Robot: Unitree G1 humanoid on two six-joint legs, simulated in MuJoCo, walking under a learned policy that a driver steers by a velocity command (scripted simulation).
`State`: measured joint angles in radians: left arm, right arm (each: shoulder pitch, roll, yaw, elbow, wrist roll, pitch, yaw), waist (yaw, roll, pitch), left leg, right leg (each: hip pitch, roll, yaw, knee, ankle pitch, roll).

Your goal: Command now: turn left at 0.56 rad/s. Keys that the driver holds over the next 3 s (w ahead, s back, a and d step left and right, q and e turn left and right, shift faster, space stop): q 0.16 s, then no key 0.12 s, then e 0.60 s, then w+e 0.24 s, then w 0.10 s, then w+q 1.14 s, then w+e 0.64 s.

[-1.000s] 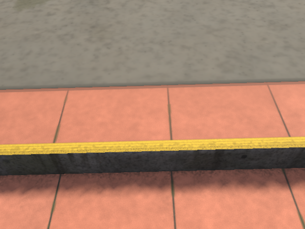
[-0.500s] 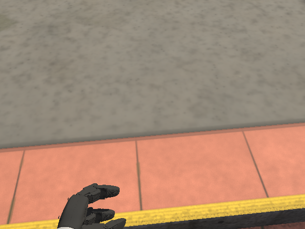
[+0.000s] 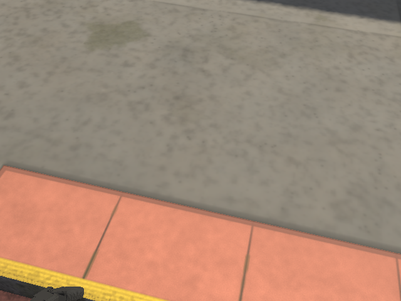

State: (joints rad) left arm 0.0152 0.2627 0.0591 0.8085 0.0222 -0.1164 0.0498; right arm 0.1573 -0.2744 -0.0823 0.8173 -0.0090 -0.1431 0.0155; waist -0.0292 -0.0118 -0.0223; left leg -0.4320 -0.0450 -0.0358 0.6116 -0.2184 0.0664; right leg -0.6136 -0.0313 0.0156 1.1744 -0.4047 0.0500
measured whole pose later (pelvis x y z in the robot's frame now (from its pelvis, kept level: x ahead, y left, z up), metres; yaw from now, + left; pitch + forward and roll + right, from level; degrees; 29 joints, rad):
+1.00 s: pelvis +0.08 +0.00 +0.02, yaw -9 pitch +4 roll -1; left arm 0.19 0.29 0.06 0.70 0.05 -0.08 -0.02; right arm 0.23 -0.22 -0.03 0.62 -0.04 -0.11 -0.05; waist -0.01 -0.01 -0.02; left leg -0.24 0.00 0.07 0.39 -0.22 0.05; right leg -0.55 0.05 0.11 1.16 -0.39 0.04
